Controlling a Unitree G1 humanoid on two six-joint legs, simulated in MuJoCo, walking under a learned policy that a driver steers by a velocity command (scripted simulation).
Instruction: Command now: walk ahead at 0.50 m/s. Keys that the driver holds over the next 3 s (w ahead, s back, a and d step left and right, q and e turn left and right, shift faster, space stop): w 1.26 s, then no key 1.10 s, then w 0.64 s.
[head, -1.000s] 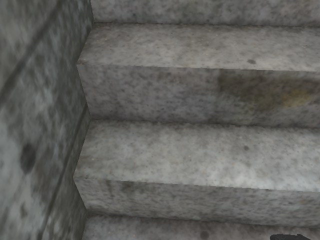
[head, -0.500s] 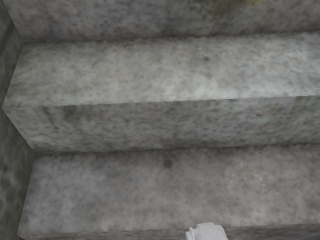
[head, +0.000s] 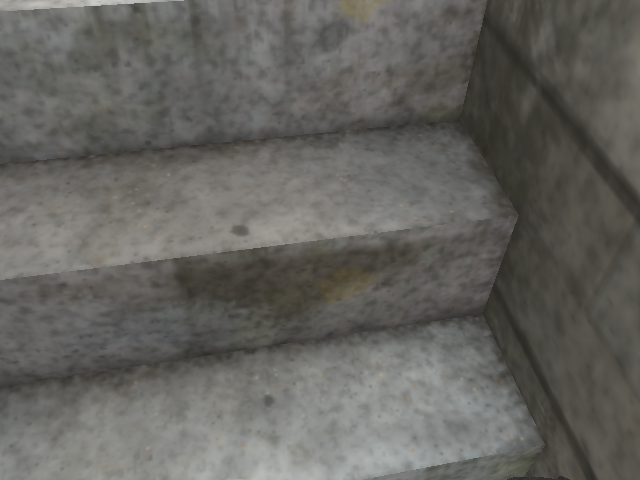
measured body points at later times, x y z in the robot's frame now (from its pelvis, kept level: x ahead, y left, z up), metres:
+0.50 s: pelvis +0.13 -0.01 +0.09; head +0.33 +0.01 +0.49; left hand +0.24 +0.27 -0.04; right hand +0.31 -0.21 -0.10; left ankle -0.03 +0.11 -0.64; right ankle +0.12 -0.11 -0.50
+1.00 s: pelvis +0.32 +0.04 +0.35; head +0.35 +0.08 +0.79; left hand +0.41 +0.27 +0.17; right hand +0.47 -0.22 +0.27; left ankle +0.39 +0.15 -0.27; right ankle +0.18 -0.09 -0.24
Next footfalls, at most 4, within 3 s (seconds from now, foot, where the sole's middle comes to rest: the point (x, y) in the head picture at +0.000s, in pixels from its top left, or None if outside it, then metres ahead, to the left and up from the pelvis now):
0.26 left None -0.02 0.12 -0.73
0.48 right None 0.14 -0.10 -0.52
0.86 left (209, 441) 0.43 0.15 -0.30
1.40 right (385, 170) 0.73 -0.10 -0.09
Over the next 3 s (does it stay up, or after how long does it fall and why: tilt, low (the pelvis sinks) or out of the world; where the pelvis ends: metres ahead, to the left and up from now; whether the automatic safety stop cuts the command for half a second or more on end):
stays up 0.71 0.05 0.68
